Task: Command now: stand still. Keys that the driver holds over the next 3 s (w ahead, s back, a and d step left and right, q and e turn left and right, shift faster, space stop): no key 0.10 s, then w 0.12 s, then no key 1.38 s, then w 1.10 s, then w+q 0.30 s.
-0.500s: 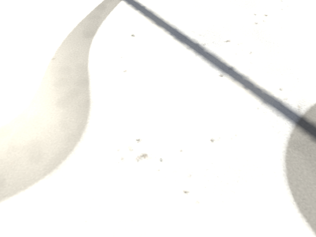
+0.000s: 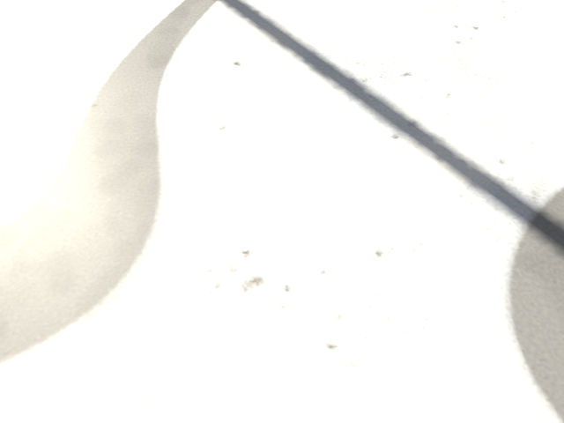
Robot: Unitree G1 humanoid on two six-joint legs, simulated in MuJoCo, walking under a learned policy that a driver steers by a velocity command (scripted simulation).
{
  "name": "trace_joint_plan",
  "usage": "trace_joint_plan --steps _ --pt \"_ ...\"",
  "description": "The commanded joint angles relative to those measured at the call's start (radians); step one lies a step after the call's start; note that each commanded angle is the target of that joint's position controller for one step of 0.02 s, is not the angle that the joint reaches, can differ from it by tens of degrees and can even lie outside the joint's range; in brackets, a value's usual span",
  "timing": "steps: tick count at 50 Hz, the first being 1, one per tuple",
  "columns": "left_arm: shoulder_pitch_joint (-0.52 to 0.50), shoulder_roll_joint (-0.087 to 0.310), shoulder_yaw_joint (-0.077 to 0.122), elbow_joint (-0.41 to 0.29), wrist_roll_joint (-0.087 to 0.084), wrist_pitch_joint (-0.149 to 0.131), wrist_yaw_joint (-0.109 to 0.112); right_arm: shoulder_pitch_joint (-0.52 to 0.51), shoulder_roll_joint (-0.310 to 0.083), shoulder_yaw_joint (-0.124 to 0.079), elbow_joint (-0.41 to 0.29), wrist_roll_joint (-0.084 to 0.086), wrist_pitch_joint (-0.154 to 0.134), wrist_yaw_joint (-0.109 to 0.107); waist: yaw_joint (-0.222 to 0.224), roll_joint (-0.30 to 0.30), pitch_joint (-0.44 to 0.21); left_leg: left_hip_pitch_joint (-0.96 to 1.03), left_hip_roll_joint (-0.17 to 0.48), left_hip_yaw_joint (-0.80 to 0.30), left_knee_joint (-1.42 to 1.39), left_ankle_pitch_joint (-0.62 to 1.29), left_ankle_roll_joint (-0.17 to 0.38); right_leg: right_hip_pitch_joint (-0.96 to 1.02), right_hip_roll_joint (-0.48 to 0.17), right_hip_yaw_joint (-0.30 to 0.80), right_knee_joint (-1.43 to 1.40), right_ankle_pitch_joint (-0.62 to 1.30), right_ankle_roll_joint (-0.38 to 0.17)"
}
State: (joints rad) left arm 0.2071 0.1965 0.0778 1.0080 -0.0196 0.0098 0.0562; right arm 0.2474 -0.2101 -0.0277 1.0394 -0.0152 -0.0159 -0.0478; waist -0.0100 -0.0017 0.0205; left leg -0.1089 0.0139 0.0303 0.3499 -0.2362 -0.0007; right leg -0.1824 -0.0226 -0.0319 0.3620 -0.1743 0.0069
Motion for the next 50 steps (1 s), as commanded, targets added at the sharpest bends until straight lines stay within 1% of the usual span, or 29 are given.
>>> trace_joint_plan --steps 1,5,6,7,8,9,10,11,12,13,14,15,16,17,18,19,21,22,24,27,28,29,30,31,32,34,38,43,50 --pt "0.026 0.102 0.018 -0.025 0.000 -0.007 0.002 0.049 -0.101 -0.014 -0.021 0.000 -0.007 -0.002 0.000 0.000 -0.008 -0.051 0.052 -0.041 -0.066 0.143 0.056 0.050 -0.050 0.038 -0.039 0.179 -0.042" --pt "0.034 0.100 0.017 -0.014 0.000 -0.005 0.004 0.059 -0.098 -0.011 -0.017 0.000 -0.006 -0.003 0.001 0.001 0.002 -0.053 0.051 -0.043 -0.071 0.126 0.056 0.043 -0.049 0.036 -0.045 0.160 -0.039" --pt "0.049 0.093 0.016 -0.004 -0.002 -0.003 0.004 0.077 -0.097 -0.012 -0.007 0.004 -0.004 -0.004 0.000 0.004 -0.011 -0.047 0.046 -0.043 -0.079 0.007 0.064 0.041 -0.035 0.024 -0.041 0.045 -0.042" --pt "0.017 0.157 0.039 -0.024 0.056 -0.019 -0.088 0.177 -0.089 -0.014 0.012 0.023 -0.024 0.094 0.008 0.015 0.097 -0.075 0.050 -0.099 -0.175 -0.324 0.077 -0.043 -0.008 0.023 -0.090 -0.318 -0.054" --pt "0.024 0.171 0.054 -0.019 0.070 -0.024 -0.128 0.175 -0.160 -0.043 0.010 0.004 -0.038 0.140 -0.002 0.036 0.162 -0.083 0.078 -0.120 -0.180 -0.444 0.106 -0.122 0.000 0.019 -0.057 -0.418 -0.066" --pt "0.021 0.144 0.053 -0.019 0.072 -0.031 -0.138 0.180 -0.177 -0.056 -0.001 -0.010 -0.046 0.153 -0.013 0.056 0.145 -0.055 0.115 -0.160 -0.186 -0.477 0.142 -0.148 0.000 0.005 -0.001 -0.399 -0.074" --pt "0.020 0.109 0.052 -0.016 0.075 -0.037 -0.130 0.204 -0.163 -0.060 -0.002 -0.011 -0.056 0.145 -0.028 0.087 0.114 0.026 0.186 -0.230 -0.210 -0.484 0.193 -0.180 0.011 -0.023 0.084 -0.316 -0.066" --pt "-0.005 0.073 0.048 -0.027 0.076 -0.047 -0.114 0.193 -0.148 -0.058 -0.011 -0.008 -0.067 0.125 -0.029 0.110 0.105 0.063 0.263 -0.297 -0.235 -0.476 0.230 -0.207 0.005 -0.033 0.148 -0.249 -0.063" --pt "-0.038 0.036 0.036 -0.045 0.068 -0.062 -0.095 0.110 -0.110 -0.045 -0.042 -0.003 -0.075 0.108 -0.009 0.114 0.107 0.003 0.291 -0.311 -0.251 -0.394 0.232 -0.155 -0.020 0.000 0.177 -0.195 -0.074" --pt "-0.025 0.036 0.035 -0.051 0.047 -0.075 -0.085 -0.002 -0.086 -0.034 -0.092 0.007 -0.080 0.098 0.036 0.091 0.090 -0.063 0.258 -0.263 -0.243 -0.301 0.211 -0.051 -0.017 0.006 0.143 -0.151 -0.086" --pt "-0.013 0.037 0.031 -0.045 0.031 -0.082 -0.088 -0.079 -0.068 -0.025 -0.121 0.035 -0.075 0.093 0.078 0.063 0.072 -0.098 0.201 -0.201 -0.204 -0.194 0.174 0.051 -0.018 -0.003 0.018 -0.053 -0.091" --pt "-0.001 0.021 0.018 -0.044 0.016 -0.093 -0.100 -0.085 -0.062 -0.016 -0.109 0.044 -0.054 0.099 0.097 0.053 0.045 -0.154 0.163 -0.159 -0.151 -0.063 0.144 0.194 -0.027 0.006 -0.056 0.095 -0.081" --pt "0.022 0.055 0.017 -0.037 0.006 -0.095 -0.107 -0.003 -0.060 -0.022 -0.091 0.038 -0.039 0.101 0.059 0.014 0.033 -0.144 0.095 -0.084 -0.087 0.022 0.098 0.226 -0.046 0.044 -0.033 0.244 -0.098" --pt "0.042 0.126 0.024 -0.020 -0.022 -0.090 -0.121 0.078 -0.039 -0.022 -0.094 0.016 -0.034 0.095 0.006 -0.092 -0.007 -0.132 -0.008 0.017 -0.012 0.045 0.010 0.243 -0.087 0.146 -0.027 0.346 -0.159" --pt "0.073 0.157 0.028 -0.004 -0.014 -0.086 -0.132 0.086 -0.061 -0.032 -0.084 0.002 -0.026 0.086 0.010 -0.056 -0.012 -0.116 -0.007 0.014 0.028 0.083 -0.026 0.255 -0.104 0.162 0.002 0.412 -0.166" --pt "0.058 0.153 0.024 -0.006 -0.009 -0.087 -0.142 0.093 -0.049 -0.029 -0.083 0.005 -0.022 0.081 0.000 -0.038 -0.016 -0.089 -0.002 0.008 0.050 0.145 -0.032 0.227 -0.103 0.137 0.030 0.518 -0.155" --pt "0.022 0.135 0.014 -0.012 -0.005 -0.098 -0.151 0.123 -0.048 -0.030 -0.071 0.029 -0.022 0.073 -0.016 -0.034 -0.028 -0.052 0.012 0.006 0.073 0.233 -0.027 0.195 -0.081 0.091 0.091 0.710 -0.119" --pt "0.014 0.147 0.017 -0.012 -0.005 -0.098 -0.151 0.126 -0.053 -0.030 -0.069 0.035 -0.024 0.076 -0.013 -0.028 -0.043 -0.034 0.016 0.005 0.075 0.278 -0.022 0.187 -0.073 0.074 0.111 0.763 -0.104" --pt "0.022 0.160 0.021 -0.004 -0.001 -0.091 -0.146 0.113 -0.053 -0.027 -0.070 0.037 -0.026 0.080 0.000 -0.027 -0.058 -0.018 0.020 0.009 0.090 0.325 -0.020 0.177 -0.058 0.061 0.124 0.752 -0.092" --pt "0.014 0.145 0.019 0.007 0.002 -0.079 -0.140 0.089 -0.052 -0.024 -0.072 0.033 -0.029 0.081 0.010 -0.018 -0.061 -0.011 0.029 0.008 0.099 0.349 -0.029 0.162 -0.045 0.056 0.133 0.695 -0.087" --pt "-0.009 0.155 0.020 -0.006 -0.008 -0.054 -0.073 0.075 -0.155 -0.049 -0.067 0.002 -0.011 0.033 0.002 0.021 -0.090 -0.010 0.046 0.007 0.110 0.459 -0.019 0.177 -0.061 0.049 0.144 0.815 -0.101" --pt "-0.008 0.145 0.016 -0.006 -0.009 -0.042 -0.039 0.066 -0.129 -0.043 -0.068 0.002 -0.006 0.008 0.004 0.011 -0.113 0.009 0.057 -0.003 0.101 0.479 -0.018 0.179 -0.060 0.050 0.142 0.784 -0.093" --pt "-0.018 0.137 0.014 -0.005 -0.010 -0.032 -0.022 0.055 -0.108 -0.037 -0.062 0.008 -0.003 -0.005 0.004 0.009 -0.104 0.017 0.062 -0.006 0.091 0.481 -0.016 0.162 -0.053 0.045 0.133 0.741 -0.087" --pt "-0.023 0.133 0.014 -0.003 -0.009 -0.024 -0.013 0.048 -0.099 -0.036 -0.056 0.011 0.000 -0.013 0.004 0.009 -0.097 0.025 0.063 -0.006 0.083 0.469 -0.013 0.150 -0.048 0.043 0.122 0.692 -0.082" --pt "-0.026 0.130 0.014 -0.002 -0.007 -0.019 -0.008 0.044 -0.102 -0.038 -0.051 0.015 0.001 -0.017 0.003 0.011 -0.089 0.029 0.063 -0.005 0.074 0.455 -0.011 0.141 -0.044 0.039 0.112 0.648 -0.078" --pt "-0.033 0.123 0.013 0.000 -0.007 -0.012 -0.004 0.043 -0.097 -0.038 -0.039 0.014 0.001 -0.019 0.002 0.007 -0.071 0.033 0.064 -0.005 0.055 0.440 -0.012 0.132 -0.038 0.035 0.097 0.598 -0.072" --pt "-0.048 0.120 0.011 0.006 -0.005 -0.005 -0.007 0.050 -0.108 -0.037 -0.016 0.013 0.005 -0.020 0.001 0.008 -0.053 0.032 0.067 0.005 0.034 0.360 -0.015 0.101 -0.033 0.032 0.068 0.476 -0.073" --pt "-0.056 0.124 0.007 0.013 -0.001 0.003 -0.003 0.050 -0.112 -0.030 0.006 0.005 0.003 -0.019 0.002 0.004 -0.020 -0.014 0.063 0.004 -0.009 0.232 -0.013 0.094 -0.035 0.033 0.030 0.341 -0.072" --pt "-0.035 0.118 0.001 0.030 -0.001 0.009 0.000 0.092 -0.096 -0.018 0.040 0.004 -0.001 -0.022 0.005 0.004 0.014 -0.052 0.057 0.007 -0.043 0.108 -0.013 0.063 -0.037 0.039 -0.021 0.172 -0.071"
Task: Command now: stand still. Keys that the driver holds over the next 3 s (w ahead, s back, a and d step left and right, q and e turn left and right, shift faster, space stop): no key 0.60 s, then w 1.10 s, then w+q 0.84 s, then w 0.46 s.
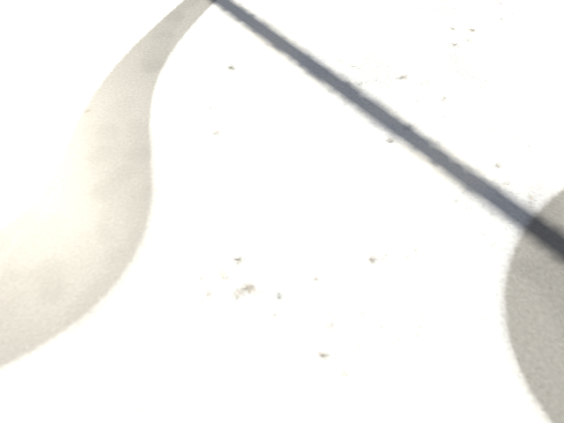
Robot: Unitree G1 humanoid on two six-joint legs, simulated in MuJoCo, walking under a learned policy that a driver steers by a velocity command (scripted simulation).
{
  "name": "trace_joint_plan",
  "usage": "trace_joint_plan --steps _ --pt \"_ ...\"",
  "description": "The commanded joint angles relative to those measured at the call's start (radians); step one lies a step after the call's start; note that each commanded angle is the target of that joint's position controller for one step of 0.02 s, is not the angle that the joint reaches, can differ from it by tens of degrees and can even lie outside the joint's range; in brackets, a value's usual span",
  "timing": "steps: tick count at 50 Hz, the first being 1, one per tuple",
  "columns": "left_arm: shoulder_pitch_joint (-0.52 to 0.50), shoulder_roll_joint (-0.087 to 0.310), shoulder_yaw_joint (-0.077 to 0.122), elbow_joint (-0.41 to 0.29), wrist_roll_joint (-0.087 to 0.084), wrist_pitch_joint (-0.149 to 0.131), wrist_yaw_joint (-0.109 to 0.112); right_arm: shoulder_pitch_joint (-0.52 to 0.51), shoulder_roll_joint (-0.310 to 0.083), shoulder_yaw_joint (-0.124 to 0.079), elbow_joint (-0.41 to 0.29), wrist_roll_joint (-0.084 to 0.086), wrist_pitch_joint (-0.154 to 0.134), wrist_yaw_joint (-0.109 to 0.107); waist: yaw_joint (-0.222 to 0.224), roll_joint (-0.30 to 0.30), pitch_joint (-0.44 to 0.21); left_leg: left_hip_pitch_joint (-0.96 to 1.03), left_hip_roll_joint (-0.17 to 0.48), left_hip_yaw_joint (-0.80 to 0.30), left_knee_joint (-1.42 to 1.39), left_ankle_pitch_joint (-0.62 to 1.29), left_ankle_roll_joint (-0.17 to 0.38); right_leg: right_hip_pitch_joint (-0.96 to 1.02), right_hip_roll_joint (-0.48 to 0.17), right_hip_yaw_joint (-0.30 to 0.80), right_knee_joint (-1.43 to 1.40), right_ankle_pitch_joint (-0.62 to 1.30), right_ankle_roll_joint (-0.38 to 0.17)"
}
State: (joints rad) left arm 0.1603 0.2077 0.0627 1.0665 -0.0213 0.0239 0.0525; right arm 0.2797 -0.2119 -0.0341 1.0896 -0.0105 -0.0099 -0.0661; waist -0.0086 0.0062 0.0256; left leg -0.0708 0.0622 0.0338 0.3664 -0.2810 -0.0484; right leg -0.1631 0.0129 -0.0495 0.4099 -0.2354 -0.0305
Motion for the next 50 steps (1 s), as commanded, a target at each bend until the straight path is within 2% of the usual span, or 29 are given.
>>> trace_joint_plan --steps 1,12,18,30,31,32,33,34,35,36,37,38,39,40,41,42,43,44,45,46,47,49,50 --pt "0.015 0.104 0.015 -0.028 0.001 -0.005 0.002 0.068 -0.090 -0.010 -0.006 -0.001 -0.008 -0.004 0.005 -0.005 0.015 -0.094 0.008 0.004 -0.060 0.138 0.036 0.036 -0.073 0.058 -0.074 0.208 -0.034" --pt "0.058 0.087 0.004 -0.013 0.002 -0.008 -0.002 0.133 -0.067 0.000 0.011 -0.005 -0.015 -0.003 0.000 -0.010 0.037 -0.124 0.002 -0.002 -0.068 0.063 0.048 -0.024 -0.076 0.062 -0.112 0.071 -0.031" --pt "0.074 0.088 0.006 -0.014 -0.001 -0.014 0.001 0.154 -0.067 0.001 0.001 -0.005 -0.017 -0.004 -0.002 -0.006 0.038 -0.140 0.007 -0.011 -0.074 0.042 0.058 -0.041 -0.078 0.066 -0.126 0.031 -0.024" --pt "0.109 0.087 0.005 -0.019 -0.003 -0.017 0.002 0.182 -0.065 -0.001 -0.015 -0.003 -0.021 0.000 -0.001 0.005 0.016 -0.132 0.010 -0.024 -0.078 0.112 0.069 -0.029 -0.076 0.052 -0.096 0.137 -0.017" --pt "0.123 0.081 0.004 -0.011 -0.004 -0.016 0.003 0.199 -0.061 -0.002 -0.008 0.000 -0.019 0.000 -0.002 0.002 0.002 -0.126 0.003 -0.021 -0.079 0.018 0.076 -0.028 -0.068 0.047 -0.096 0.033 -0.020" --pt "0.146 0.129 0.022 -0.003 0.068 -0.031 -0.090 0.276 -0.062 -0.004 0.015 0.008 -0.024 0.086 0.022 0.013 0.078 -0.160 0.015 -0.083 -0.159 -0.281 0.092 -0.058 -0.054 0.062 -0.137 -0.287 -0.032" --pt "0.158 0.137 0.036 0.000 0.072 -0.042 -0.132 0.265 -0.101 -0.024 0.005 -0.008 -0.028 0.128 0.014 0.017 0.171 -0.190 0.028 -0.090 -0.160 -0.387 0.119 -0.129 -0.046 0.061 -0.122 -0.396 -0.042" --pt "0.145 0.129 0.040 -0.006 0.071 -0.053 -0.148 0.263 -0.120 -0.035 -0.008 -0.028 -0.032 0.143 0.002 0.029 0.154 -0.165 0.048 -0.117 -0.154 -0.408 0.152 -0.153 -0.047 0.062 -0.088 -0.400 -0.053" --pt "0.130 0.107 0.040 -0.015 0.069 -0.064 -0.145 0.267 -0.116 -0.042 -0.019 -0.031 -0.041 0.140 -0.013 0.053 0.120 -0.094 0.088 -0.162 -0.164 -0.397 0.195 -0.177 -0.042 0.049 -0.035 -0.335 -0.056" --pt "0.084 0.080 0.040 -0.034 0.067 -0.078 -0.132 0.281 -0.112 -0.044 -0.018 -0.028 -0.053 0.124 -0.029 0.091 0.089 -0.029 0.150 -0.231 -0.196 -0.397 0.242 -0.208 -0.024 0.018 0.042 -0.230 -0.044" --pt "0.054 0.041 0.034 -0.051 0.068 -0.089 -0.111 0.245 -0.107 -0.044 -0.033 -0.020 -0.062 0.104 -0.022 0.128 0.087 -0.012 0.220 -0.299 -0.230 -0.390 0.280 -0.223 -0.022 0.006 0.096 -0.159 -0.039" --pt "0.065 0.032 0.030 -0.060 0.070 -0.100 -0.090 0.177 -0.106 -0.040 -0.069 -0.015 -0.067 0.087 0.003 0.129 0.097 -0.072 0.264 -0.332 -0.256 -0.364 0.296 -0.174 -0.039 0.020 0.139 -0.117 -0.054" --pt "0.115 0.042 0.033 -0.056 0.066 -0.108 -0.075 0.090 -0.112 -0.041 -0.111 -0.009 -0.069 0.073 0.043 0.114 0.105 -0.156 0.258 -0.309 -0.266 -0.361 0.288 -0.081 -0.042 0.024 0.131 -0.105 -0.074" --pt "0.161 0.048 0.034 -0.052 0.060 -0.117 -0.071 0.020 -0.119 -0.041 -0.141 -0.001 -0.064 0.064 0.078 0.099 0.110 -0.219 0.228 -0.263 -0.242 -0.379 0.279 0.021 -0.029 0.005 0.054 -0.115 -0.086" --pt "0.201 0.045 0.033 -0.042 0.059 -0.131 -0.074 0.018 -0.117 -0.041 -0.139 -0.012 -0.052 0.060 0.091 0.085 0.108 -0.262 0.188 -0.216 -0.179 -0.355 0.274 0.129 -0.020 -0.006 0.006 -0.083 -0.086" --pt "0.273 0.044 0.035 -0.015 0.062 -0.147 -0.082 0.068 -0.088 -0.038 -0.123 -0.040 -0.044 0.060 0.094 0.039 0.092 -0.293 0.132 -0.154 -0.052 -0.273 0.266 0.219 -0.034 0.028 -0.008 -0.071 -0.091" --pt "0.383 0.065 0.039 0.020 0.065 -0.160 -0.084 0.062 -0.031 -0.028 -0.133 -0.074 -0.048 0.072 0.119 -0.098 0.111 -0.429 0.024 -0.053 0.219 -0.166 0.200 0.280 -0.150 0.266 -0.083 -0.168 -0.186" --pt "0.552 0.123 0.040 0.040 0.072 -0.170 -0.084 -0.018 0.018 -0.020 -0.193 -0.096 -0.066 0.084 0.185 -0.256 0.066 -0.679 -0.094 -0.067 0.535 -0.254 0.134 0.451 -0.332 0.640 -0.223 -0.148 -0.328" --pt "0.559 0.136 0.022 0.044 0.105 -0.185 -0.084 -0.042 -0.011 -0.033 -0.201 -0.065 -0.092 0.082 0.167 -0.158 0.122 -0.867 -0.079 -0.247 0.791 -0.227 0.166 0.469 -0.414 0.713 -0.272 -0.174 -0.348" --pt "0.453 0.102 0.007 0.027 0.118 -0.184 -0.092 -0.033 -0.050 -0.042 -0.183 -0.042 -0.108 0.080 0.107 -0.072 0.142 -0.913 -0.057 -0.257 0.995 -0.129 0.194 0.401 -0.404 0.609 -0.253 -0.142 -0.307" --pt "0.385 0.058 -0.012 0.005 0.126 -0.175 -0.096 -0.015 -0.044 -0.042 -0.173 -0.043 -0.115 0.086 0.071 -0.027 0.120 -0.914 -0.045 -0.226 1.094 -0.062 0.216 0.343 -0.371 0.502 -0.247 -0.096 -0.286" --pt "0.285 -0.022 -0.052 -0.028 0.122 -0.160 -0.085 -0.036 0.035 -0.017 -0.194 -0.059 -0.095 0.103 -0.001 0.000 0.106 -0.887 0.030 -0.181 1.093 0.050 0.237 0.219 -0.311 0.331 -0.275 0.052 -0.240" --pt "0.235 -0.030 -0.062 -0.048 0.115 -0.157 -0.074 -0.050 0.038 -0.014 -0.203 -0.059 -0.084 0.114 -0.025 0.002 0.096 -0.821 0.057 -0.146 1.027 0.108 0.230 0.138 -0.267 0.247 -0.302 0.096 -0.214"
Over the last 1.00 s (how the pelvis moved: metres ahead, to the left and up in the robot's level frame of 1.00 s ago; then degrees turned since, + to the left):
0.02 -0.03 0.00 0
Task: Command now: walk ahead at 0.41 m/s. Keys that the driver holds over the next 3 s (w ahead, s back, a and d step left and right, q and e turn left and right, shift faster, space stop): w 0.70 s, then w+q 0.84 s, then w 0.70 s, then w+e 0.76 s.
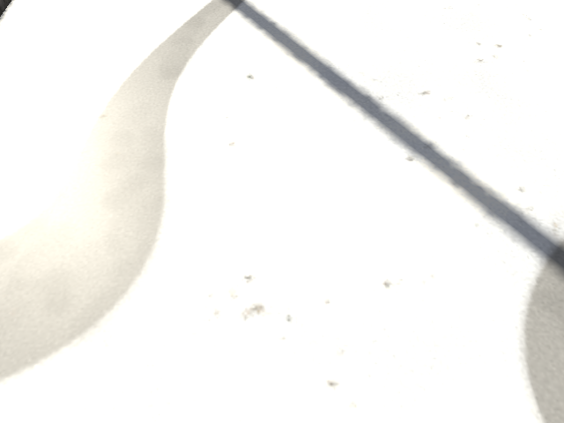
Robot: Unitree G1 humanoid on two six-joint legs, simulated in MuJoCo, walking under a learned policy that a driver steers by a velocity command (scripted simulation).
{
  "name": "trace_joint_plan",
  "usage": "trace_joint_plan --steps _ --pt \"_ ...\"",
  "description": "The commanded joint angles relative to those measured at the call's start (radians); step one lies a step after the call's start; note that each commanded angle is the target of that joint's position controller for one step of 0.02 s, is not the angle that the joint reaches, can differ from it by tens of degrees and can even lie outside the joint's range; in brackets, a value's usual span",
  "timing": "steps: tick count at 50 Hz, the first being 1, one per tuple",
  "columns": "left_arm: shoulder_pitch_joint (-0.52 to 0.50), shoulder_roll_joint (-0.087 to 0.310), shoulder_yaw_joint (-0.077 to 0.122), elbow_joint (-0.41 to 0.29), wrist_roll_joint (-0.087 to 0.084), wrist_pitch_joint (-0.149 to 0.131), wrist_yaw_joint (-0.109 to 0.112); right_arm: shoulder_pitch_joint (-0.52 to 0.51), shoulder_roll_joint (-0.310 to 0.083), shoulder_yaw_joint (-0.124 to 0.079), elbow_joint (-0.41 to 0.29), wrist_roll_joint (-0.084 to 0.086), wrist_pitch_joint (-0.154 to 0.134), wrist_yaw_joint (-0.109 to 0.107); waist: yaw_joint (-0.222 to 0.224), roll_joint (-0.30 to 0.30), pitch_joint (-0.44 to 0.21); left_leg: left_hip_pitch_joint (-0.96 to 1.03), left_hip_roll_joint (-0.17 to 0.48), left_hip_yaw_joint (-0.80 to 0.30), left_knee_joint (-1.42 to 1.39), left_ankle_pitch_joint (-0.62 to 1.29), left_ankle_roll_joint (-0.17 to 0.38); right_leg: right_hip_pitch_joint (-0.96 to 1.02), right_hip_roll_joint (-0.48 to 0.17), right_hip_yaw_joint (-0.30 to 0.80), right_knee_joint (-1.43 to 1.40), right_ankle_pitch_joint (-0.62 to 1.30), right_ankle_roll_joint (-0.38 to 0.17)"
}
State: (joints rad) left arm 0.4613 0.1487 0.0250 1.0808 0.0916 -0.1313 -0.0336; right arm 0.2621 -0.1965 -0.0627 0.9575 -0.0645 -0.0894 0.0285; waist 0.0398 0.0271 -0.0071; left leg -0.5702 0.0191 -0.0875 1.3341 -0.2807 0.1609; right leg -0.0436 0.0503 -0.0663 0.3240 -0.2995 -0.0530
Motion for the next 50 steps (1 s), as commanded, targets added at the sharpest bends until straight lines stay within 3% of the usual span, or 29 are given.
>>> trace_joint_plan --steps 1,3,4,6,9,11,12,13,14,15,16,17,19,20,21,25,28,33,36,38,39,40,41,42,43,44,45,47,50 --pt "-0.074 0.038 -0.026 -0.075 -0.011 -0.004 0.020 -0.080 -0.001 0.010 -0.092 -0.001 0.000 0.028 -0.058 -0.033 0.119 -0.271 0.113 0.027 -0.060 0.148 0.003 -0.039 -0.253 0.191 -0.236 0.169 -0.175" --pt "-0.055 0.060 -0.025 -0.070 -0.024 -0.006 0.014 -0.202 0.027 0.026 -0.140 0.020 0.010 0.031 -0.025 -0.044 0.114 -0.040 0.095 0.113 -0.428 0.185 -0.065 -0.188 -0.159 0.066 -0.272 0.248 -0.150" --pt "0.015 0.102 -0.015 -0.041 -0.042 -0.003 0.001 -0.284 0.041 0.033 -0.167 0.024 0.017 0.030 0.007 -0.084 0.113 0.021 0.066 0.149 -0.542 0.130 -0.116 -0.191 -0.161 0.065 -0.284 0.303 -0.159" --pt "0.106 0.165 0.003 0.007 -0.050 -0.001 -0.029 -0.311 0.008 0.029 -0.169 0.026 0.034 0.030 0.015 -0.093 0.140 -0.058 0.060 0.112 -0.684 0.163 -0.131 -0.025 -0.269 0.125 -0.244 0.405 -0.180" --pt "0.069 0.167 0.017 0.008 -0.040 0.013 -0.041 -0.318 -0.052 0.009 -0.167 0.020 0.029 0.023 -0.022 -0.102 0.105 -0.032 0.027 0.097 -0.805 0.274 -0.077 0.111 -0.327 0.134 -0.192 0.545 -0.184" --pt "0.022 0.155 0.021 -0.025 -0.033 0.019 -0.031 -0.230 -0.113 -0.020 -0.138 0.042 0.021 0.012 -0.079 -0.094 0.017 0.216 -0.021 0.141 -0.792 0.304 -0.024 0.069 -0.262 0.065 -0.048 0.740 -0.123" --pt "0.033 0.141 0.021 -0.032 -0.022 0.019 -0.029 -0.093 -0.150 -0.039 -0.099 0.056 0.014 0.005 -0.122 -0.072 -0.081 0.457 -0.023 0.131 -0.715 0.335 0.011 -0.022 -0.192 0.022 0.119 0.748 -0.061" --pt "0.179 0.044 -0.008 -0.039 -0.012 0.007 -0.037 0.131 -0.154 -0.033 -0.038 0.055 0.013 0.009 -0.137 0.113 -0.324 0.935 0.147 -0.135 -0.732 0.243 0.164 -0.350 -0.059 0.007 0.425 0.433 -0.006" --pt "0.154 0.044 -0.013 -0.047 -0.013 0.006 -0.061 0.371 -0.159 -0.033 0.032 0.033 0.018 -0.004 -0.216 0.162 -0.392 1.104 0.314 -0.495 -0.918 0.105 0.245 -0.539 0.042 0.064 0.677 -0.170 0.013" --pt "-0.043 0.086 0.021 -0.095 -0.038 0.011 -0.067 0.420 -0.155 -0.032 0.078 -0.008 0.002 -0.005 -0.240 0.130 -0.203 0.938 0.276 -0.539 -1.035 -0.154 0.161 -0.676 0.017 0.180 0.934 -0.219 -0.035" --pt "-0.110 0.108 0.034 -0.108 -0.048 0.001 -0.050 0.258 -0.179 -0.038 0.041 0.014 -0.018 -0.010 -0.187 0.116 -0.039 0.704 0.270 -0.466 -1.071 -0.237 0.111 -0.737 -0.052 0.196 1.040 -0.133 -0.066" --pt "-0.132 0.110 0.038 -0.119 -0.034 -0.007 -0.025 0.154 -0.131 -0.026 0.019 0.028 -0.023 -0.017 -0.143 0.093 -0.019 0.565 0.264 -0.395 -1.096 -0.161 0.124 -0.688 -0.099 0.194 1.022 -0.095 -0.094" --pt "-0.144 0.033 0.016 -0.129 -0.019 -0.001 0.000 0.039 -0.002 0.013 0.001 0.029 -0.027 -0.012 -0.065 -0.010 -0.020 0.399 0.259 -0.282 -1.150 0.051 0.136 -0.594 -0.170 0.198 0.991 0.014 -0.092" --pt "-0.106 0.140 0.049 -0.150 -0.181 -0.001 0.037 -0.044 -0.082 -0.002 -0.015 0.068 -0.041 -0.007 -0.021 0.012 -0.072 0.450 0.223 -0.249 -1.185 0.114 0.092 -0.576 -0.173 0.157 0.974 0.081 -0.056" --pt "-0.106 0.152 0.053 -0.146 -0.183 0.007 0.057 -0.056 -0.091 -0.001 -0.010 0.079 -0.047 -0.007 -0.011 0.024 -0.061 0.438 0.215 -0.202 -1.195 0.138 0.085 -0.593 -0.194 0.154 0.929 0.085 -0.035" --pt "-0.244 0.118 0.041 -0.200 -0.138 0.038 0.069 0.037 -0.110 0.000 0.042 0.067 -0.042 -0.025 -0.032 0.017 0.076 0.310 0.187 -0.091 -1.251 0.138 0.082 -0.677 -0.234 0.112 0.731 0.199 0.029" --pt "-0.352 0.119 0.036 -0.237 -0.116 0.044 0.055 0.102 -0.133 -0.002 0.040 0.073 -0.040 -0.032 -0.069 0.002 0.093 0.337 0.175 -0.045 -1.263 0.178 0.063 -0.663 -0.207 0.096 0.496 0.364 0.035" --pt "-0.512 0.134 0.029 -0.279 -0.126 0.042 0.031 0.182 -0.178 -0.007 0.063 0.087 -0.025 -0.045 -0.123 0.022 0.130 0.473 0.190 0.017 -1.230 0.222 0.038 -0.618 -0.156 0.052 0.269 0.439 0.037" --pt "-0.537 0.167 0.035 -0.305 -0.125 0.035 0.019 0.196 -0.187 -0.014 0.076 0.096 -0.013 -0.044 -0.111 0.025 0.123 0.578 0.232 0.005 -1.158 0.279 0.014 -0.583 -0.143 0.067 0.204 0.326 0.009" --pt "-0.414 0.214 0.061 -0.283 -0.115 0.031 0.014 0.154 -0.202 -0.019 0.066 0.093 0.002 -0.046 -0.030 0.040 0.046 0.587 0.218 0.005 -1.015 0.561 -0.008 -0.381 -0.090 0.039 0.177 0.243 -0.012" --pt "-0.221 0.265 0.091 -0.230 -0.115 0.031 0.021 0.125 -0.185 -0.011 0.053 0.084 0.008 -0.044 0.061 0.033 -0.067 0.525 0.159 0.041 -0.810 0.646 -0.038 -0.138 -0.075 0.026 0.182 0.241 -0.036" --pt "-0.022 0.354 0.115 -0.192 -0.101 0.034 0.033 0.126 -0.140 0.008 0.018 0.065 0.007 -0.041 0.117 -0.077 -0.244 0.307 0.078 0.094 -0.468 0.381 -0.079 0.194 -0.271 0.230 0.207 0.230 -0.093" --pt "0.016 0.411 0.119 -0.174 -0.089 0.038 0.024 0.273 0.013 0.048 0.020 0.082 -0.014 -0.032 0.036 -0.363 -0.392 -0.050 -0.092 0.070 -0.136 -0.269 -0.134 0.488 -0.494 0.702 0.042 0.055 -0.245" --pt "-0.010 0.301 0.092 -0.186 -0.084 0.037 0.021 0.234 -0.091 0.024 0.038 0.113 -0.031 -0.030 0.059 -0.265 -0.373 -0.142 -0.040 -0.060 0.010 -0.280 -0.124 0.436 -0.472 0.776 -0.043 -0.064 -0.224" --pt "-0.098 0.240 0.074 -0.198 -0.089 0.032 0.022 0.126 -0.151 0.008 0.007 0.127 -0.037 -0.031 0.051 -0.175 -0.215 -0.208 0.012 -0.036 0.042 -0.194 -0.110 0.300 -0.446 0.601 -0.047 -0.046 -0.171" --pt "-0.187 0.210 0.061 -0.213 -0.091 0.027 0.021 0.063 -0.151 0.005 -0.011 0.116 -0.034 -0.040 0.021 -0.080 -0.139 -0.176 0.069 -0.017 0.011 -0.090 -0.110 0.146 -0.418 0.472 -0.070 0.041 -0.145" --pt "-0.242 0.188 0.056 -0.213 -0.084 0.019 0.015 0.036 -0.153 -0.009 -0.015 0.097 -0.023 -0.050 -0.002 -0.072 -0.077 -0.128 0.102 -0.012 -0.054 -0.024 -0.111 0.027 -0.372 0.351 -0.099 0.131 -0.124" --pt "-0.265 0.151 0.047 -0.193 -0.074 0.007 0.016 0.064 -0.124 -0.022 -0.014 0.105 0.013 -0.046 -0.044 -0.119 -0.037 -0.037 0.128 -0.017 -0.109 0.024 -0.104 -0.094 -0.324 0.209 -0.149 0.199 -0.107" --pt "-0.243 0.188 0.058 -0.170 -0.074 0.003 0.034 0.024 -0.087 -0.025 -0.047 0.103 0.042 -0.043 -0.060 -0.095 0.014 -0.095 0.134 -0.018 -0.169 0.091 -0.109 -0.129 -0.326 0.101 -0.192 0.276 -0.122"
Over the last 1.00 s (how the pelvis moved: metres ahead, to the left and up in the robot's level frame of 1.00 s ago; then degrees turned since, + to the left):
0.07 -0.01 0.00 0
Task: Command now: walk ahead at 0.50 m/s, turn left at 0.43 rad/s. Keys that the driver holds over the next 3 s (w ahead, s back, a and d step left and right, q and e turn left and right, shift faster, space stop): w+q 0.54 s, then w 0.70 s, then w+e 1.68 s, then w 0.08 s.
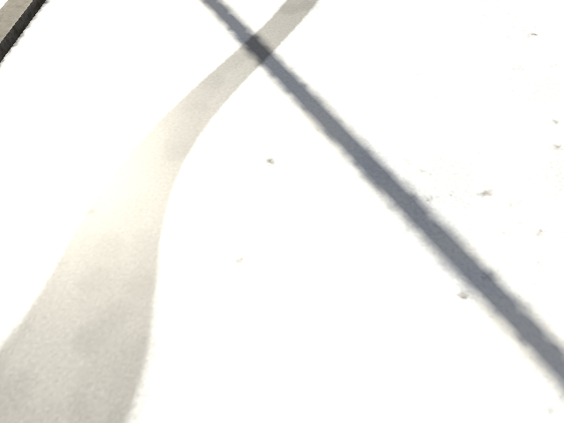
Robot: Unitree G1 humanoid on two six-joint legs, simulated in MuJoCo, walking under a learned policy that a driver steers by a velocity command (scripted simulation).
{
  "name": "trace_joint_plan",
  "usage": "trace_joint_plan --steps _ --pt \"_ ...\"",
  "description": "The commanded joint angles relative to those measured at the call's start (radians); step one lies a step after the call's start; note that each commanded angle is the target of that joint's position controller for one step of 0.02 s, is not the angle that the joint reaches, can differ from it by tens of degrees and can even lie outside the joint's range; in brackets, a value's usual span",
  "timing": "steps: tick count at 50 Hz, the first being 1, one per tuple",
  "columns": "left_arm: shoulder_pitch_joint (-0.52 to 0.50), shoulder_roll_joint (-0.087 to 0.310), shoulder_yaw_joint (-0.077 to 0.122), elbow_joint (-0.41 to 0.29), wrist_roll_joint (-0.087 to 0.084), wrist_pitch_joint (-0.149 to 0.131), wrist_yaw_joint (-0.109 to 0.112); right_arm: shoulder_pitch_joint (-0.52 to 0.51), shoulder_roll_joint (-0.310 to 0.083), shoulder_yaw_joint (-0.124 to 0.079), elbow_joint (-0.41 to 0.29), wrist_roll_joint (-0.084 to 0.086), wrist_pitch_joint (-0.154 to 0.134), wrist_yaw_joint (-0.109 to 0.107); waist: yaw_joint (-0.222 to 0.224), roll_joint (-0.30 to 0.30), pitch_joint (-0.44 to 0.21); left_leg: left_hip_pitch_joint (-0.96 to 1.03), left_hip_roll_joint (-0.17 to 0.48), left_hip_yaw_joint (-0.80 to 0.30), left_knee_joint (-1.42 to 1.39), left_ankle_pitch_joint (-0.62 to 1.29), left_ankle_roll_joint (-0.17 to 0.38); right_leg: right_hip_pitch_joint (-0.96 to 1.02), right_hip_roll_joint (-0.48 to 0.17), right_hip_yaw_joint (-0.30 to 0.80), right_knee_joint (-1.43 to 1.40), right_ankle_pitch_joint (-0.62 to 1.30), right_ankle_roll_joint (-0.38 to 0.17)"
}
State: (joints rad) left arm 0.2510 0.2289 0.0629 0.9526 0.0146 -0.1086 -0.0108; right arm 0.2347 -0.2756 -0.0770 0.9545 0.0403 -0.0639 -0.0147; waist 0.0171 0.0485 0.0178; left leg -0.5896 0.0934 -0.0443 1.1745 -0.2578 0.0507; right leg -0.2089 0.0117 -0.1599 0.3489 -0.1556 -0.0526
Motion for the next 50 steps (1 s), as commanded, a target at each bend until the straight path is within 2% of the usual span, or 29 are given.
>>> trace_joint_plan --steps 1,7,12,13,15,16,17,18,19,20,21,22,23,24,26,28,33,36,39,41,42,43,44,45,46,47,48,49,50 --pt "-0.023 0.119 0.024 -0.039 0.005 -0.018 0.018 0.025 -0.010 -0.013 -0.058 -0.007 0.020 0.002 -0.035 -0.103 -0.001 -0.109 0.059 -0.071 -0.044 0.108 -0.004 0.044 -0.292 0.172 -0.224 0.143 -0.127" --pt "0.025 0.154 0.033 -0.030 -0.004 -0.005 0.041 -0.145 -0.005 -0.007 -0.131 -0.019 0.016 0.035 0.007 -0.080 0.056 -0.141 0.035 0.001 -0.356 0.325 -0.011 0.114 -0.278 0.017 -0.247 0.179 -0.103" --pt "0.104 0.181 0.046 -0.012 -0.020 0.026 0.042 -0.285 0.006 0.006 -0.212 -0.014 0.014 0.068 0.055 -0.074 0.098 -0.190 0.014 0.080 -0.491 0.240 0.022 0.293 -0.322 -0.047 -0.171 0.284 -0.090" --pt "0.101 0.189 0.049 -0.014 -0.025 0.033 0.042 -0.291 0.001 0.005 -0.226 -0.013 0.015 0.074 0.048 -0.084 0.095 -0.168 0.000 0.102 -0.507 0.195 0.033 0.314 -0.327 -0.062 -0.138 0.363 -0.082" --pt "0.073 0.221 0.057 -0.028 -0.032 0.045 0.045 -0.251 -0.032 -0.011 -0.241 -0.010 0.017 0.081 0.004 -0.127 0.041 -0.036 -0.065 0.166 -0.514 0.094 0.067 0.330 -0.326 -0.091 -0.016 0.702 -0.062" --pt "0.058 0.237 0.061 -0.035 -0.035 0.053 0.048 -0.173 -0.062 -0.027 -0.232 -0.006 0.018 0.081 -0.046 -0.151 -0.010 0.075 -0.108 0.190 -0.512 0.046 0.089 0.326 -0.320 -0.101 0.106 0.859 -0.052" --pt "0.033 0.245 0.061 -0.043 -0.039 0.060 0.049 -0.031 -0.110 -0.054 -0.201 -0.003 0.017 0.077 -0.127 -0.150 -0.085 0.272 -0.155 0.202 -0.575 0.081 0.122 0.275 -0.294 -0.119 0.297 0.904 -0.028" --pt "0.029 0.238 0.056 -0.058 -0.034 0.056 0.050 0.133 -0.190 -0.094 -0.158 -0.005 0.022 0.057 -0.202 -0.094 -0.174 0.576 -0.131 0.094 -0.629 0.125 0.169 0.071 -0.255 -0.119 0.573 0.692 0.022" --pt "0.087 0.083 0.015 -0.110 0.005 0.030 0.038 0.155 -0.304 -0.114 -0.146 -0.005 0.025 0.040 -0.102 0.179 -0.230 0.900 0.129 -0.418 -0.677 0.068 0.316 -0.383 -0.076 -0.073 0.941 -0.250 0.085" --pt "0.035 0.107 0.006 -0.150 -0.036 -0.023 0.023 0.189 -0.277 -0.095 -0.181 -0.025 0.010 0.044 -0.116 0.129 -0.398 1.021 0.254 -0.821 -0.860 -0.044 0.417 -0.543 0.023 0.196 1.111 -0.454 0.083" --pt "-0.080 0.151 0.018 -0.181 -0.072 -0.051 0.012 0.175 -0.203 -0.074 -0.173 -0.036 0.000 0.047 -0.145 0.054 -0.291 0.981 0.227 -0.690 -0.891 0.027 0.353 -0.651 -0.031 0.248 1.106 -0.368 0.055" --pt "-0.094 0.147 0.014 -0.180 -0.067 -0.062 0.013 0.115 -0.156 -0.062 -0.182 -0.026 -0.009 0.045 -0.109 0.003 -0.196 0.841 0.184 -0.538 -0.878 0.106 0.313 -0.641 -0.078 0.246 1.025 -0.281 0.033" --pt "-0.086 0.153 0.020 -0.163 -0.039 -0.060 0.021 0.024 -0.120 -0.051 -0.204 -0.021 -0.013 0.045 -0.057 -0.057 -0.136 0.677 0.141 -0.431 -0.881 0.197 0.280 -0.563 -0.116 0.245 0.935 -0.225 0.036" --pt "-0.063 0.172 0.033 -0.157 -0.025 -0.046 0.024 -0.030 -0.089 -0.039 -0.224 -0.027 -0.015 0.043 -0.017 -0.051 -0.113 0.559 0.111 -0.362 -0.899 0.279 0.265 -0.478 -0.142 0.251 0.872 -0.194 0.042" --pt "-0.049 0.161 0.037 -0.167 -0.014 -0.017 0.022 -0.039 -0.101 -0.038 -0.235 -0.028 -0.018 0.034 0.014 -0.047 -0.090 0.447 0.089 -0.322 -0.935 0.338 0.265 -0.411 -0.149 0.241 0.784 -0.169 0.066" --pt "-0.090 0.131 0.029 -0.186 -0.002 -0.001 0.025 -0.009 -0.130 -0.044 -0.231 -0.026 -0.021 0.019 0.010 -0.043 -0.062 0.388 0.069 -0.255 -0.955 0.398 0.262 -0.416 -0.140 0.216 0.674 -0.096 0.093" --pt "-0.255 0.088 0.003 -0.222 -0.009 -0.005 0.009 0.075 -0.124 -0.037 -0.204 -0.022 -0.015 0.003 -0.072 0.019 -0.026 0.359 -0.004 -0.134 -0.956 0.324 0.181 -0.348 -0.084 0.175 0.291 0.263 0.092" --pt "-0.328 0.106 0.002 -0.247 -0.022 -0.013 -0.005 0.126 -0.130 -0.035 -0.179 -0.023 -0.016 0.008 -0.108 0.036 0.005 0.420 0.038 -0.177 -0.940 0.243 0.174 -0.354 -0.068 0.178 0.206 0.302 0.070" --pt "-0.363 0.132 0.005 -0.272 -0.021 -0.025 -0.020 0.163 -0.136 -0.034 -0.161 -0.024 -0.008 0.003 -0.111 0.041 0.018 0.562 0.098 -0.234 -0.872 0.304 0.166 -0.415 -0.058 0.182 0.152 0.189 0.030" --pt "-0.321 0.148 0.010 -0.268 -0.022 -0.032 -0.025 0.158 -0.149 -0.038 -0.158 -0.026 0.002 -0.002 -0.080 0.064 0.008 0.615 0.116 -0.247 -0.822 0.432 0.148 -0.367 -0.040 0.166 0.130 0.104 0.001" --pt "-0.248 0.165 0.020 -0.249 -0.020 -0.035 -0.024 0.134 -0.153 -0.037 -0.165 -0.025 0.005 -0.003 -0.035 0.071 -0.030 0.616 0.094 -0.227 -0.752 0.593 0.132 -0.260 -0.012 0.140 0.101 0.097 -0.021" --pt "-0.116 0.199 0.037 -0.212 -0.013 -0.037 -0.020 0.111 -0.138 -0.029 -0.175 -0.028 0.006 -0.001 0.029 0.056 -0.121 0.576 0.041 -0.183 -0.606 0.701 0.107 -0.060 -0.018 0.144 0.104 0.147 -0.056" --pt "0.065 0.253 0.050 -0.185 -0.001 -0.036 -0.015 0.092 -0.104 -0.012 -0.200 -0.041 0.005 0.000 0.104 -0.020 -0.266 0.407 -0.022 -0.133 -0.338 0.518 0.072 0.226 -0.172 0.310 0.140 0.187 -0.127" --pt "0.170 0.315 0.071 -0.146 -0.001 -0.024 -0.019 0.247 -0.018 0.011 -0.196 -0.021 -0.013 0.006 0.057 -0.318 -0.399 0.013 -0.185 -0.062 0.034 -0.097 -0.011 0.595 -0.390 0.750 0.072 0.000 -0.293" --pt "0.173 0.222 0.047 -0.138 -0.031 -0.018 -0.022 0.214 -0.088 0.004 -0.186 -0.010 -0.025 0.009 0.087 -0.284 -0.364 -0.142 -0.162 -0.139 0.148 -0.306 -0.009 0.602 -0.406 0.901 -0.033 -0.212 -0.285" --pt "0.097 0.175 0.032 -0.155 -0.034 -0.011 -0.017 0.106 -0.139 -0.009 -0.213 0.001 -0.031 0.013 0.091 -0.193 -0.196 -0.212 -0.108 -0.124 0.175 -0.228 -0.005 0.471 -0.369 0.765 -0.055 -0.249 -0.233" --pt "0.027 0.160 0.023 -0.173 -0.021 -0.003 -0.014 0.038 -0.131 -0.005 -0.232 -0.007 -0.033 0.011 0.065 -0.103 -0.119 -0.187 -0.056 -0.079 0.136 -0.142 -0.003 0.327 -0.330 0.649 -0.075 -0.176 -0.203" --pt "-0.014 0.140 0.015 -0.176 -0.012 -0.001 -0.017 0.004 -0.120 -0.008 -0.241 -0.025 -0.033 0.011 0.038 -0.073 -0.051 -0.160 -0.025 -0.061 0.065 -0.094 -0.008 0.205 -0.292 0.574 -0.105 -0.079 -0.196" --pt "-0.031 0.130 0.009 -0.178 -0.002 -0.005 -0.017 0.021 -0.111 -0.012 -0.241 -0.032 -0.028 0.010 0.006 -0.097 -0.045 -0.101 0.004 -0.060 0.015 -0.061 -0.009 0.137 -0.265 0.521 -0.126 -0.006 -0.186"
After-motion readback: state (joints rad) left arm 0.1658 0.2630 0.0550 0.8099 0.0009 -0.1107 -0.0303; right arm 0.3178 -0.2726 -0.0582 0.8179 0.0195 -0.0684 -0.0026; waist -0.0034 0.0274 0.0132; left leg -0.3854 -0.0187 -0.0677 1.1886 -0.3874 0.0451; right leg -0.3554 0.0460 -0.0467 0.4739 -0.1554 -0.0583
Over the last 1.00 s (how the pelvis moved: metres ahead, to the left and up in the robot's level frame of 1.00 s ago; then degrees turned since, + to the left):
0.56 -0.02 0.00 6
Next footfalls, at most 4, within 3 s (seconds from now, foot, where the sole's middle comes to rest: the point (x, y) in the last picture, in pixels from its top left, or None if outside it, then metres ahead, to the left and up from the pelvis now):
0.36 left None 0.34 0.17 -0.78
0.86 right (277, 346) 0.69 0.08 -0.78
1.38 left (154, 295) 0.84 0.42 -0.78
1.92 right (232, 204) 1.17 0.23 -0.78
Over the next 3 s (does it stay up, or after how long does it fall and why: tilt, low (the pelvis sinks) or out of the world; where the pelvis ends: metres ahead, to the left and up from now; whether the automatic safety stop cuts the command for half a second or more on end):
stays up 1.56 0.20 -0.03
